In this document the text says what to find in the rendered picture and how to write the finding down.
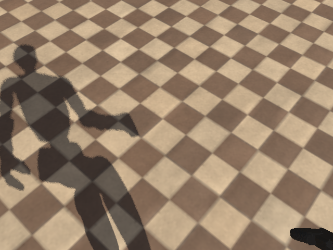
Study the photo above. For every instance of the right robot hand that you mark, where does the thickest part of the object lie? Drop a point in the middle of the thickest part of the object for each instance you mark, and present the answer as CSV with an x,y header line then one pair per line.
x,y
321,237

